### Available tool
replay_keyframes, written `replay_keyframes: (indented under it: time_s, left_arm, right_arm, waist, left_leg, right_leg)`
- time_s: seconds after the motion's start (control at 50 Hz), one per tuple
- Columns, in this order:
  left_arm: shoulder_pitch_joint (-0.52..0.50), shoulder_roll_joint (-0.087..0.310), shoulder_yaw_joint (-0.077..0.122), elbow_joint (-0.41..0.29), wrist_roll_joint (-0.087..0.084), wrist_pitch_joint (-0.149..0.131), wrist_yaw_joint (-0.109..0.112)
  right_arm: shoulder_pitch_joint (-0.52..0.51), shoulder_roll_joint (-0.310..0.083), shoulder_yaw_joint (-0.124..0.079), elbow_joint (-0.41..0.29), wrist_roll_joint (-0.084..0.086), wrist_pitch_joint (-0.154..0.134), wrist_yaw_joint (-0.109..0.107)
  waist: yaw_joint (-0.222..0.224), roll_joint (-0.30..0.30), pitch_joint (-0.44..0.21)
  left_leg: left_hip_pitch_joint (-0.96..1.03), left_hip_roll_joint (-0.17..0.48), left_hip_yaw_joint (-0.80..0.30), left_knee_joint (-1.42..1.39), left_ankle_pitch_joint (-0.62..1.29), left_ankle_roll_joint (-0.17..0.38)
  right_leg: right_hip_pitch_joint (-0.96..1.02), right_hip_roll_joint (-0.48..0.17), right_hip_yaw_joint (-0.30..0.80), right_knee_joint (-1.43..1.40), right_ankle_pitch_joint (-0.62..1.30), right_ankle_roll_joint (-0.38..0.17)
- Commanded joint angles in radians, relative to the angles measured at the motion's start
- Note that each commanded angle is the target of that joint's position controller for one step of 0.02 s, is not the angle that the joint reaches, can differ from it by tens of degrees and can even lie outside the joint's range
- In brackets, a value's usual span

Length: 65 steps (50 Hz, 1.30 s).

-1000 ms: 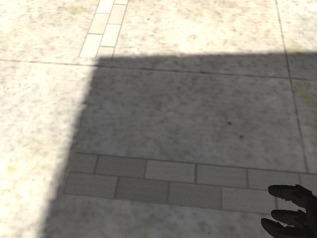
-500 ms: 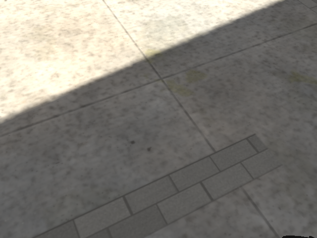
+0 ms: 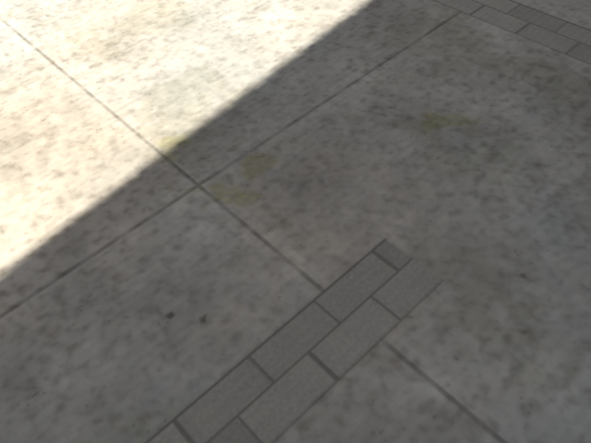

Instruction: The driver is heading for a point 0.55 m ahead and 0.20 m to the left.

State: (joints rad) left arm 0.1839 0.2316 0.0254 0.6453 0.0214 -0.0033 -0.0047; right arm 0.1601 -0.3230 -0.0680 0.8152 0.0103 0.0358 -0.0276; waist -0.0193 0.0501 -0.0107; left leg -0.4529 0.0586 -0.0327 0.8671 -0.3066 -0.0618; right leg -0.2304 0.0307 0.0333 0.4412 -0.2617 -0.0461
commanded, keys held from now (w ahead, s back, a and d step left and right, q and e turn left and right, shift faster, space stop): shift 0.04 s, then q+shift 0.58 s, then e+shift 0.28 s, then w+e+shift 0.10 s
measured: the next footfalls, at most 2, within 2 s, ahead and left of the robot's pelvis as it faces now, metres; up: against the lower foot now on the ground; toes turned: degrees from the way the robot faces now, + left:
left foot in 0.10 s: +0.03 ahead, +0.16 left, +0.00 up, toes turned +14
right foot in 1.24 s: +0.34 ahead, -0.06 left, +0.00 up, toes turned +4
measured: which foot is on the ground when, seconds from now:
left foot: up 0.00-0.08, down 0.10-1.00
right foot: down 0.00-0.38, up 0.40-1.00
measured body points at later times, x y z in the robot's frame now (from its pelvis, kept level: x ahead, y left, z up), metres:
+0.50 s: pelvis +0.01 +0.07 -0.01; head +0.06 +0.12 +0.43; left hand +0.11 +0.39 -0.12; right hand +0.19 -0.18 -0.11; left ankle -0.01 +0.15 -0.74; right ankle -0.02 -0.09 -0.66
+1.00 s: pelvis +0.08 +0.09 +0.00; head +0.10 +0.10 +0.45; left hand +0.12 +0.39 -0.11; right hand +0.31 -0.10 -0.11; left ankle -0.01 +0.15 -0.74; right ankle +0.09 -0.04 -0.70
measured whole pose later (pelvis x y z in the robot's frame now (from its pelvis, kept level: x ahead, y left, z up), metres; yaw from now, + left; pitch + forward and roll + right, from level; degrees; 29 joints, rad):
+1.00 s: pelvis +0.08 +0.09 +0.00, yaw +20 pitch +1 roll +0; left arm 0.19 0.30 0.06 0.72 -0.05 0.01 -0.01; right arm 0.16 -0.24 -0.01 0.72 0.01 0.04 -0.04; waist -0.01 -0.02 0.01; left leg -0.09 -0.09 -0.09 0.36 -0.29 0.09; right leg -0.37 -0.01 0.01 0.85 -0.43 0.04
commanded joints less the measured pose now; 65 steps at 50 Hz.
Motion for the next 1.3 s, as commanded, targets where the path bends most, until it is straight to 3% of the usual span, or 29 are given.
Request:
replay_keyframes:
  time_s: [0.02, 0.08, 0.12, 0.14, 0.18, 0.22, 0.26, 0.28, 0.32, 0.36, 0.38, 0.4, 0.42, 0.44, 0.48, 0.56, 0.6, 0.66, 0.78, 0.86, 0.9, 0.96, 1.0, 1.16, 1.22, 1.24, 1.26, 1.28, 1.3]
  left_arm:
    - [-0.022, 0.134, 0.035, -0.032, -0.002, -0.016, 0.004]
    - [-0.022, 0.116, 0.027, 0.007, -0.013, -0.013, 0.001]
    - [0.029, 0.181, 0.054, 0.016, -0.005, -0.012, 0.011]
    - [0.043, 0.203, 0.069, 0.008, 0.010, -0.009, 0.020]
    - [0.029, 0.193, 0.079, -0.001, -0.003, 0.005, 0.039]
    - [0.030, 0.184, 0.088, -0.010, -0.012, 0.031, 0.059]
    - [-0.035, 0.156, 0.084, -0.033, -0.012, 0.035, 0.070]
    - [-0.058, 0.152, 0.082, -0.042, -0.014, 0.028, 0.070]
    - [-0.121, 0.187, 0.097, -0.045, -0.026, 0.013, 0.065]
    - [-0.150, 0.188, 0.101, -0.040, -0.037, 0.013, 0.062]
    - [-0.090, 0.175, 0.100, -0.019, -0.036, 0.015, 0.055]
    - [-0.120, 0.119, 0.081, -0.074, 0.001, 0.014, 0.048]
    - [-0.162, 0.112, 0.072, -0.102, -0.006, 0.008, 0.046]
    - [-0.161, 0.150, 0.081, -0.086, -0.019, 0.006, 0.041]
    - [-0.173, 0.160, 0.089, -0.077, -0.010, 0.001, 0.052]
    - [-0.152, 0.137, 0.088, -0.066, -0.022, 0.002, 0.040]
    - [-0.161, 0.129, 0.085, -0.058, -0.027, -0.003, 0.039]
    - [-0.136, 0.115, 0.076, -0.024, -0.034, 0.006, 0.028]
    - [-0.162, 0.094, 0.047, -0.013, -0.030, 0.012, 0.012]
    - [-0.183, 0.192, 0.063, -0.034, -0.059, 0.001, 0.007]
    - [-0.165, 0.187, 0.060, -0.035, -0.067, -0.002, 0.005]
    - [-0.167, 0.137, 0.040, -0.038, -0.076, -0.001, -0.004]
    - [-0.189, 0.139, 0.036, -0.054, -0.074, -0.018, -0.022]
    - [-0.220, 0.121, 0.005, -0.124, -0.072, -0.055, -0.056]
    - [-0.036, 0.144, 0.017, -0.095, -0.070, -0.049, -0.050]
    - [0.154, 0.198, 0.050, -0.035, -0.061, -0.049, -0.038]
    - [0.387, 0.318, 0.097, 0.004, -0.055, -0.047, -0.014]
    - [0.421, 0.380, 0.090, -0.003, -0.051, -0.061, -0.014]
    - [0.387, 0.276, 0.067, -0.024, -0.048, -0.074, -0.015]
  right_arm:
    - [-0.069, -0.044, 0.008, -0.054, 0.003, -0.023, 0.002]
    - [0.004, -0.050, 0.015, -0.013, 0.003, -0.038, 0.013]
    - [-0.041, -0.158, -0.007, -0.030, 0.002, -0.038, 0.018]
    - [-0.068, -0.177, -0.015, -0.028, 0.025, -0.029, 0.018]
    - [-0.059, -0.126, -0.014, -0.027, 0.034, -0.018, 0.020]
    - [-0.055, -0.088, -0.012, -0.031, 0.029, -0.011, 0.024]
    - [-0.037, -0.053, -0.010, -0.033, 0.027, 0.006, 0.030]
    - [-0.052, -0.048, -0.012, -0.047, 0.029, 0.015, 0.034]
    - [-0.044, -0.046, -0.018, -0.061, 0.025, 0.026, 0.037]
    - [0.058, -0.054, -0.033, -0.017, 0.022, 0.032, 0.039]
    - [0.116, -0.101, -0.052, -0.009, 0.019, 0.036, 0.043]
    - [0.155, -0.271, -0.093, -0.035, 0.009, 0.023, 0.035]
    - [0.167, -0.289, -0.081, -0.061, -0.040, -0.007, 0.052]
    - [0.115, -0.268, -0.075, -0.090, -0.038, -0.026, 0.051]
    - [0.039, -0.188, -0.056, -0.100, 0.018, -0.029, 0.027]
    - [0.028, -0.163, -0.042, -0.158, 0.035, 0.003, -0.018]
    - [0.030, -0.161, -0.038, -0.168, 0.039, 0.009, -0.022]
    - [0.041, -0.121, -0.023, -0.184, 0.035, 0.022, -0.028]
    - [0.013, -0.008, 0.035, -0.162, -0.028, 0.013, -0.028]
    - [0.019, -0.132, 0.000, -0.141, -0.029, 0.015, -0.027]
    - [0.020, -0.134, -0.006, -0.134, -0.019, 0.024, -0.034]
    - [0.102, -0.120, -0.011, -0.112, 0.005, 0.009, -0.027]
    - [0.110, -0.117, -0.015, -0.114, -0.003, -0.018, -0.010]
    - [0.198, -0.165, -0.039, -0.085, 0.001, -0.100, 0.038]
    - [0.128, -0.178, -0.033, -0.107, 0.011, -0.109, 0.044]
    - [0.148, -0.148, -0.016, -0.103, 0.009, -0.120, 0.043]
    - [0.112, -0.112, 0.005, -0.140, -0.017, -0.143, 0.039]
    - [0.169, -0.012, 0.040, -0.167, -0.015, -0.175, 0.043]
    - [0.063, -0.147, 0.011, -0.165, 0.043, -0.189, 0.047]
  waist:
    - [0.027, -0.192, -0.029]
    - [-0.001, -0.162, -0.070]
    - [0.048, -0.083, -0.070]
    - [0.073, -0.019, -0.060]
    - [0.049, -0.024, -0.076]
    - [0.047, -0.099, -0.070]
    - [0.030, -0.207, -0.049]
    - [0.026, -0.203, -0.031]
    - [-0.006, -0.165, -0.026]
    - [-0.047, -0.152, -0.050]
    - [-0.062, -0.048, -0.066]
    - [-0.059, 0.277, -0.056]
    - [-0.077, 0.228, -0.201]
    - [-0.068, 0.113, -0.160]
    - [-0.021, 0.001, -0.084]
    - [0.007, -0.012, -0.103]
    - [0.018, 0.001, -0.100]
    - [0.004, 0.033, -0.108]
    - [-0.029, 0.065, -0.058]
    - [-0.055, 0.073, 0.032]
    - [-0.054, 0.033, 0.023]
    - [-0.100, 0.010, 0.024]
    - [-0.105, 0.051, 0.084]
    - [-0.105, 0.026, 0.072]
    - [0.040, 0.027, -0.004]
    - [0.139, -0.031, -0.098]
    - [0.265, -0.192, -0.177]
    - [0.191, -0.372, -0.317]
    - [0.241, -0.176, -0.229]
  left_leg:
    - [0.046, -0.002, 0.008, -0.155, -0.055, -0.007]
    - [0.178, -0.005, 0.027, -0.419, 0.165, 0.011]
    - [0.192, 0.019, -0.010, -0.362, 0.510, 0.048]
    - [0.170, 0.023, -0.034, -0.294, 0.555, 0.089]
    - [0.101, -0.003, -0.041, -0.250, 0.474, 0.108]
    - [0.016, -0.027, -0.011, -0.161, 0.325, 0.096]
    - [-0.037, -0.026, 0.018, -0.016, -0.133, 0.100]
    - [-0.073, 0.002, 0.023, 0.035, -0.277, 0.105]
    - [0.002, 0.023, 0.050, -0.043, -0.188, 0.108]
    - [0.183, -0.057, 0.122, -0.233, 0.056, 0.119]
    - [0.331, -0.059, 0.018, -0.347, 0.250, 0.164]
    - [0.514, 0.197, -0.460, -0.439, 0.773, 0.328]
    - [0.522, 0.329, -0.668, -0.505, 0.788, 0.492]
    - [0.500, 0.290, -0.567, -0.511, 0.707, 0.465]
    - [0.446, 0.184, -0.440, -0.510, 0.584, 0.357]
    - [0.459, 0.108, -0.401, -0.532, 0.599, 0.296]
    - [0.446, 0.086, -0.404, -0.538, 0.546, 0.281]
    - [0.455, 0.080, -0.355, -0.521, 0.487, 0.259]
    - [0.342, 0.077, -0.268, -0.512, 0.581, 0.241]
    - [0.375, 0.145, -0.304, -0.506, 0.654, 0.296]
    - [0.464, 0.191, -0.317, -0.487, 0.756, 0.325]
    - [0.557, 0.236, -0.388, -0.648, -0.044, 0.351]
    - [0.582, 0.231, -0.390, -0.710, -0.252, 0.335]
    - [0.602, 0.228, -0.124, -0.705, 0.005, 0.262]
    - [0.368, 0.169, 0.067, -0.491, 0.565, 0.191]
    - [0.187, 0.129, 0.140, -0.258, 0.782, 0.166]
    - [-0.169, 0.047, 0.182, 0.144, 0.534, 0.090]
    - [-0.392, -0.068, 0.020, 0.464, -0.238, 0.082]
    - [-0.515, -0.029, -0.073, 0.551, -0.161, 0.111]
  right_leg:
    - [0.072, -0.215, 0.166, -0.092, 0.422, -0.148]
    - [0.124, -0.199, 0.134, -0.047, 0.467, -0.115]
    - [0.146, -0.131, 0.083, 0.004, 0.347, -0.050]
    - [0.113, -0.094, 0.034, 0.037, 0.309, -0.028]
    - [0.136, -0.115, 0.003, 0.071, 0.332, -0.033]
    - [0.149, -0.226, 0.059, 0.037, 0.402, -0.090]
    - [0.121, -0.370, 0.144, -0.020, 0.471, -0.164]
    - [0.123, -0.418, 0.163, -0.036, 0.482, -0.182]
    - [0.069, -0.386, 0.079, -0.015, 0.466, -0.136]
    - [0.002, -0.291, -0.081, 0.115, 0.398, -0.048]
    - [-0.093, -0.216, -0.161, 0.294, 0.275, 0.019]
    - [-0.430, -0.033, -0.196, 0.648, -0.325, 0.136]
    - [-0.476, 0.027, 0.041, 0.836, -0.512, 0.131]
    - [-0.481, -0.004, 0.093, 0.874, -0.451, 0.120]
    - [-0.476, -0.036, 0.105, 0.767, -0.283, 0.096]
    - [-0.409, 0.017, 0.113, 0.674, -0.104, 0.111]
    - [-0.388, 0.042, 0.123, 0.607, -0.071, 0.116]
    - [-0.356, 0.024, 0.088, 0.547, -0.029, 0.149]
    - [-0.155, -0.085, 0.038, 0.385, -0.019, 0.147]
    - [-0.211, -0.053, 0.009, 0.385, -0.150, 0.115]
    - [-0.272, -0.053, 0.025, 0.413, -0.196, 0.113]
    - [-0.404, -0.088, 0.028, 0.425, -0.185, 0.089]
    - [-0.498, -0.098, 0.019, 0.399, -0.176, 0.049]
    - [-0.492, -0.119, -0.076, 0.312, -0.071, -0.006]
    - [-0.082, -0.006, -0.187, 0.215, -0.045, -0.054]
    - [0.265, 0.046, -0.190, 0.196, -0.010, -0.093]
    - [0.610, -0.128, 0.134, 0.122, -0.196, -0.175]
    - [0.733, -0.383, 0.713, -0.086, -0.539, -0.285]
    - [0.678, -0.420, 0.754, -0.171, -0.576, -0.252]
